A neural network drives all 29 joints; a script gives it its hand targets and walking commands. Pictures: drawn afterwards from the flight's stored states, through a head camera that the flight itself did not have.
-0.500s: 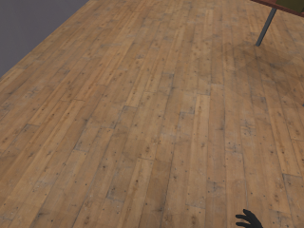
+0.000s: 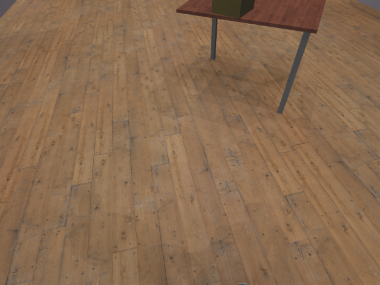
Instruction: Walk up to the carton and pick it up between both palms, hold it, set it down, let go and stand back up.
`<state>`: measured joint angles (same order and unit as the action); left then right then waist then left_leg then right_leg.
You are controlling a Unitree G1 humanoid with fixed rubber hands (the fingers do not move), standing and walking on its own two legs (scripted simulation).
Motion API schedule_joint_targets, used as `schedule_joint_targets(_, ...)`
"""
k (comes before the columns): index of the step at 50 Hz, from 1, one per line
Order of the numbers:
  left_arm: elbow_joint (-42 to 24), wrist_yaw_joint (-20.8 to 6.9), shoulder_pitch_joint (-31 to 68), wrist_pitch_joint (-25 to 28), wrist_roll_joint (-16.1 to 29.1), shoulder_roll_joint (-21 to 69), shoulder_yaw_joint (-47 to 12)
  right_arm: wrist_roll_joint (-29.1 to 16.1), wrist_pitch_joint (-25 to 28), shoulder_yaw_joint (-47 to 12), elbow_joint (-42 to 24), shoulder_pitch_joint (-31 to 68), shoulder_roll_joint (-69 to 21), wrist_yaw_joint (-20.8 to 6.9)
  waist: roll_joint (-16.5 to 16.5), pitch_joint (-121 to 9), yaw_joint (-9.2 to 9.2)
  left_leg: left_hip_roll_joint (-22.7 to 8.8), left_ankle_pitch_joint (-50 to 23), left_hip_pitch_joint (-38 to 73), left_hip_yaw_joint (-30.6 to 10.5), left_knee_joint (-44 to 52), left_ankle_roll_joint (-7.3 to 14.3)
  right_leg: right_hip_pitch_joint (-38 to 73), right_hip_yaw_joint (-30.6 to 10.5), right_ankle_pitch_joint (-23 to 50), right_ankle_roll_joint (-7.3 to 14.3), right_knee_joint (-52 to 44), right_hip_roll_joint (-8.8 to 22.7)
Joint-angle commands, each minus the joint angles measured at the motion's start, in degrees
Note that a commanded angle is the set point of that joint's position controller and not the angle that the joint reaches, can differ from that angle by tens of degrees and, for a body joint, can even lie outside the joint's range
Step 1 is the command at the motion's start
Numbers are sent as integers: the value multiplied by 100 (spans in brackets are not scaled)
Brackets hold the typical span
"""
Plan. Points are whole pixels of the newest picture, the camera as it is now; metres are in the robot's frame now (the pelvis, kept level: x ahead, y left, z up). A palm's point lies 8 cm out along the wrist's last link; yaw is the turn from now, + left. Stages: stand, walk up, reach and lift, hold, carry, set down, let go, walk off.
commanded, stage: walk up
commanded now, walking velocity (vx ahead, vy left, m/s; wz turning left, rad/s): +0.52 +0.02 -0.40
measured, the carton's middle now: out of the picture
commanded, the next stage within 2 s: none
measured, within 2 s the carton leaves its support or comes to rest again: neither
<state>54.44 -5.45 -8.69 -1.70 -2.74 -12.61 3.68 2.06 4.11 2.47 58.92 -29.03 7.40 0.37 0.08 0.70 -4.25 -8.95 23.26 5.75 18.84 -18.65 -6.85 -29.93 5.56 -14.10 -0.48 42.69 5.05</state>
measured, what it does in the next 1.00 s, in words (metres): walks ahead: right foot, then left foot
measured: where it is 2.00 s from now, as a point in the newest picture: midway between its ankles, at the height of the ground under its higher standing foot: (214, 145)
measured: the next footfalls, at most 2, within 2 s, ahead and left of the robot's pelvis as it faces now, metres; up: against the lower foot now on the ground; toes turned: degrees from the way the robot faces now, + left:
right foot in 0.04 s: +0.13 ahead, -0.13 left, +0.00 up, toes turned -9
left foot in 0.56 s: +0.56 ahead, +0.02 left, +0.00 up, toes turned +1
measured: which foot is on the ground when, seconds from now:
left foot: down 0.00-0.08, up 0.10-0.54, down 0.56-1.00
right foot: up 0.00-0.02, down 0.04-0.60, up 0.62-1.00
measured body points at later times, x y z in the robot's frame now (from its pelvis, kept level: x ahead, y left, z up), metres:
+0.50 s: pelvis +0.31 -0.06 -0.01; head +0.32 -0.08 +0.44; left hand +0.21 +0.16 -0.14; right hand +0.46 -0.29 -0.14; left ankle +0.49 +0.04 -0.69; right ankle +0.09 -0.12 -0.73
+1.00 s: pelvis +0.60 -0.10 +0.02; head +0.61 -0.09 +0.46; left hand +0.79 +0.08 -0.12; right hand +0.45 -0.28 -0.13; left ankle +0.52 +0.02 -0.73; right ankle +0.72 -0.29 -0.68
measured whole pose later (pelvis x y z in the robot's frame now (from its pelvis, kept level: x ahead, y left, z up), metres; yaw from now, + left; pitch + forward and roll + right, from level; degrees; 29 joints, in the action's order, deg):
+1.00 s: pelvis +0.60 -0.10 +0.02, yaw -11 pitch -1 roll -1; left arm 55.0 -2.1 -4.6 1.0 -1.3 -9.5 3.5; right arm 1.2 5.1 1.7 66.1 -27.4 7.9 -0.6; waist 0.6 2.6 -5.0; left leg -2.8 18.5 3.5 11.7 -16.7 -0.2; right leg -32.6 4.8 -3.5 -0.2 41.0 7.4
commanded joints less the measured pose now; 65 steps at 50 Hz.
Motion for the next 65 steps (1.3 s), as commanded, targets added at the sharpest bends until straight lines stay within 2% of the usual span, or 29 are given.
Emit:
schedule_joint_targets(1, -223, 163, -299, 402, -75, -408, 106, -23, -14, 358, -137, 131, 1404, 122, -778, -13, 745, -1062, -4458, -317, -176, -1375, 945, 1338, 551, -632, 430, -1466, -578)
schedule_joint_targets(2, 139, 277, -1360, 509, -67, -760, 214, -29, -16, 327, -149, -27, 1212, 97, -37, -924, 1119, -747, -4049, -1271, 7, -2890, 777, 3228, 29, -348, 566, -1362, -309)
schedule_joint_targets(3, 281, 398, -2028, 572, -67, -1266, 333, -93, 4, 234, -223, -57, 803, 47, 1707, -1527, 1305, -183, -508, -3172, -147, -4436, 481, 4885, -2361, -452, 867, -1779, 1274)
schedule_joint_targets(4, 374, 513, -2461, 500, 104, -1942, 485, -135, 22, 148, -391, 73, 530, 3, 2529, -1906, 1366, 465, 1149, -4613, -657, -5028, 368, 5911, -4403, -362, 1441, -2416, 2141)
schedule_joint_targets(5, 464, 580, -2535, 453, 161, -1908, 501, -162, 45, 269, -567, 793, 1045, -43, 1881, -1798, 1508, 354, 749, -4700, -1256, -5453, 439, 5560, -4490, 66, 1754, -2587, 2153)
schedule_joint_targets(7, 477, 626, -2185, 580, 86, -1086, 266, -109, 81, 410, -596, 1972, 1041, -134, 367, -645, 1409, 25, 308, -4676, -1431, -5448, 519, 4378, -2694, 2878, 1031, -2236, 1470)
schedule_joint_targets(9, 381, 651, -1485, 630, 103, -720, 146, -39, -19, 331, -352, 1594, 488, -187, 540, -130, 850, -84, -324, -4425, -1480, -5067, 600, 3573, -1533, 3733, 469, -2001, 998)
schedule_joint_targets(13, 375, 578, -1238, 758, 164, -465, -17, -33, -256, 367, -181, 1288, 499, -207, 498, 132, 401, 53, -959, -3989, -1403, -4698, 482, 2778, -1099, 3651, 541, -2497, 834)
schedule_joint_targets(20, 716, 638, -1755, 869, 193, -172, -179, -67, -315, 133, -800, 2975, 465, -348, 903, 1296, 653, 288, -2157, -4066, -928, -2842, 437, 2015, -774, 3631, 514, -3325, 586)
schedule_joint_targets(23, 840, 679, -1925, 883, 161, -439, -139, -92, -229, 104, -941, 3282, 681, -320, 787, 1314, 673, 560, -1918, -3730, -795, -1928, 596, 2532, -984, 4754, 475, -3172, 809)
schedule_joint_targets(26, 842, 701, -1812, 877, 165, -870, -9, -144, -128, 189, -594, 1993, 975, -202, 861, 415, 103, 1052, -1390, -2465, -543, -1280, 972, 3306, -816, 6940, 553, -1680, 884)
schedule_joint_targets(28, 834, 673, -1956, 871, 236, -801, -9, -86, -68, 386, -48, 224, 1532, -95, 216, -1008, -570, 550, -2337, 343, -1171, -1394, 1376, 2119, -573, 5309, 394, 531, 489)
schedule_joint_targets(29, 735, 656, -2075, 851, 355, -478, -80, -6, -102, 558, 112, -511, 2058, -32, -1031, -1930, -826, -1066, -2263, 1762, -3130, -1127, 2016, 773, -207, 1963, 189, 2744, -169)
schedule_joint_targets(30, 714, 666, -2260, 788, 507, -138, -118, 23, -176, 532, 173, -446, 2056, -34, -1278, -2170, -592, -1982, -1466, 2295, -4697, -462, 2576, -173, -405, -1644, 248, 3808, -670)
schedule_joint_targets(31, 765, 665, -2446, 742, 475, -93, -42, -38, -239, 516, -31, 327, 1995, -35, -1235, -2200, -232, -2103, 424, 1842, -5196, -8, 2892, -428, -766, -1487, 297, 4547, -375)
schedule_joint_targets(34, 263, 543, -628, 860, 67, -45, -7, -35, 28, 203, -70, 1078, 877, -55, 59, -96, -25, -1095, -1055, -1074, -3437, 572, 1591, -147, -855, -353, 487, 3848, 105)
schedule_joint_targets(35, 474, 586, -886, 748, 63, 126, 7, 58, 163, 133, -6, 1007, 823, -99, 592, 287, -7, -1461, -2244, -1484, -3495, 513, 1406, -145, -872, -231, 401, 3663, 99)
schedule_joint_targets(38, 503, 622, -1424, 463, 130, 518, -55, -69, 222, 111, 133, 1123, 801, -129, 57, 496, 552, -1179, -1982, -2357, -2853, 766, 1543, 317, -876, -271, 332, 3239, 201)
schedule_joint_targets(42, 217, 468, -798, 246, 119, 465, -41, -69, 240, 76, 144, 1217, 835, -118, -503, 1098, 726, -702, -1114, -2883, -1872, 1313, 1283, 58, -433, 600, 98, 1814, 228)
schedule_joint_targets(45, -103, 342, 87, 254, 163, 319, -38, -55, 236, 32, 220, 854, 740, -106, -855, 1330, 444, -541, -1271, -2411, -1291, 1440, 1048, -103, -130, 1278, 44, 456, 231)
schedule_joint_targets(48, -427, 278, 1059, 407, 124, 254, -45, -131, 218, -29, 501, -39, 621, -68, -722, 1233, -58, -606, -2104, -1661, -1628, 1257, 1153, -65, 173, 1162, -22, -530, 124)
schedule_joint_targets(53, -121, 379, 497, 578, 106, -48, 23, -114, 196, 161, 578, 11, 1298, 41, -941, 286, 244, -751, -4960, -152, -1197, -150, 1171, 698, 528, 205, 219, -1328, -298)
schedule_joint_targets(54, 12, 445, -127, 627, 46, -360, 142, -235, 97, 229, 671, -41, 1316, 50, -1288, -259, 645, -204, -4546, -632, -761, -1091, 1033, 2088, 361, 633, 290, -1578, -200)
schedule_joint_targets(55, 332, 506, -1223, 672, 4, -722, 258, -234, 62, 195, 626, -200, 1120, 44, -697, -1080, 1011, -21, -3348, -1643, -707, -2271, 866, 3917, -213, 598, 376, -1390, 170)
schedule_joint_targets(56, 536, 590, -2159, 684, -74, -1277, 408, -288, 46, 105, 489, -327, 812, 37, 652, -1895, 1318, 382, -552, -3152, -718, -3958, 578, 5455, -2440, 448, 799, -1706, 1908)
schedule_joint_targets(57, 683, 629, -2522, 619, 61, -1583, 474, -281, -6, 43, 424, -233, 612, 48, 929, -2020, 1354, 679, 1132, -3906, -1262, -4599, 557, 5789, -3777, 817, 1042, -2220, 2697)
schedule_joint_targets(58, 744, 656, -2227, 548, 86, -1615, 501, -309, -37, 52, 320, 10, 596, 47, 985, -1891, 1293, 556, 836, -4297, -1595, -5281, 635, 5565, -3889, 459, 1528, -2468, 2882)
schedule_joint_targets(62, 756, 590, -1408, 737, 88, -269, 121, -95, 26, 218, 17, 1563, 439, -118, 882, 128, 1024, 60, -324, -3951, -1819, -4690, 672, 2874, -1788, 2502, 556, -2655, 1440)
schedule_joint_targets(65, 725, 571, -1121, 807, 76, 58, 41, -47, -173, 235, 127, 1044, 278, -123, 944, 248, 506, 105, -665, -3855, -1664, -4569, 537, 2667, -1088, 2485, 497, -2749, 1259)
